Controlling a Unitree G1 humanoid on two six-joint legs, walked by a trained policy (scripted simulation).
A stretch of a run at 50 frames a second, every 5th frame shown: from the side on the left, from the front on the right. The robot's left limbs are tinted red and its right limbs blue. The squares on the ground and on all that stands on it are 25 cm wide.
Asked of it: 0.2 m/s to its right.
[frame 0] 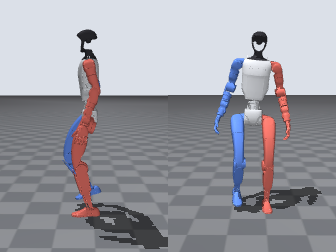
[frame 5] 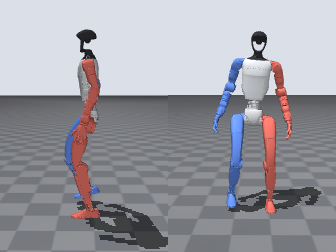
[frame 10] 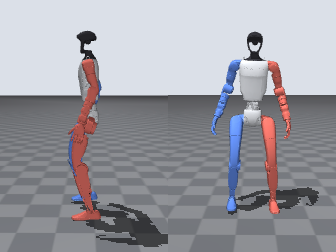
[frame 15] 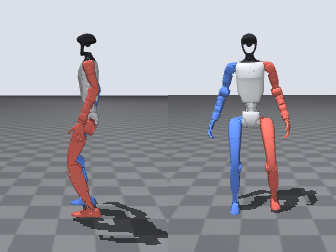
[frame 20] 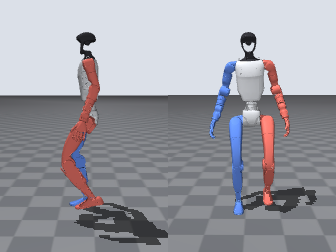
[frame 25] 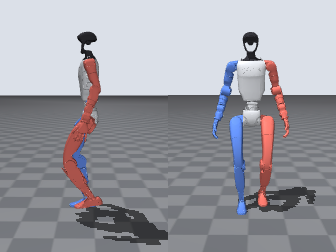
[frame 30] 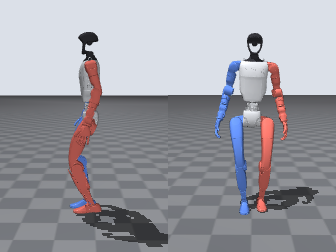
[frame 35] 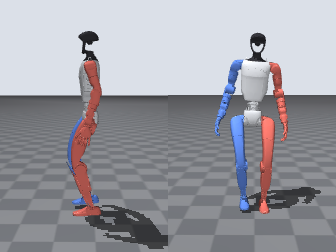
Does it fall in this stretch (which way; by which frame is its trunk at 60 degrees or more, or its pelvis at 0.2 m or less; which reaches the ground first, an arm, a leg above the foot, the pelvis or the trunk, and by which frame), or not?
no
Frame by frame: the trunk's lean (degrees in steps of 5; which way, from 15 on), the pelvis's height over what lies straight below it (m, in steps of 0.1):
0: 5, 0.8
5: 5, 0.8
10: 5, 0.8
15: 5, 0.8
20: 5, 0.8
25: 5, 0.8
30: 5, 0.8
35: 5, 0.8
